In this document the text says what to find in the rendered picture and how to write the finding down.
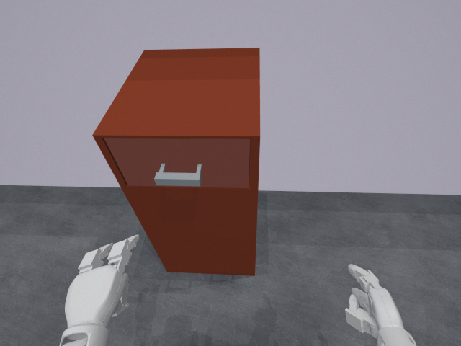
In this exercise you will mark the right robot hand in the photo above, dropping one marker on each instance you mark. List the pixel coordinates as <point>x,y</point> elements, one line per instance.
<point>379,307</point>

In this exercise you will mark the left robot hand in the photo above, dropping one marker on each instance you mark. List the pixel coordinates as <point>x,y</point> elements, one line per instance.
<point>100,292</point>

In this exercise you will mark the handle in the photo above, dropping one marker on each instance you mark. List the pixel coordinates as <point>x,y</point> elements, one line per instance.
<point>178,179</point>

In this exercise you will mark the robot right forearm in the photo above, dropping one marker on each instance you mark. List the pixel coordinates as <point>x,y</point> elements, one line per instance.
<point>394,336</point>

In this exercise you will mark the cabinet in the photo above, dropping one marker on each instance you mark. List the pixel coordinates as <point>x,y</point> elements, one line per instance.
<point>201,94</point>

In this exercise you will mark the robot left forearm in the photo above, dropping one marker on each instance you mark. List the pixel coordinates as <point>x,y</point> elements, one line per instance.
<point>85,335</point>

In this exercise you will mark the drawer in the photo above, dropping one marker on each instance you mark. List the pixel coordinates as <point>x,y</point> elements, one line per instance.
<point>225,162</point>

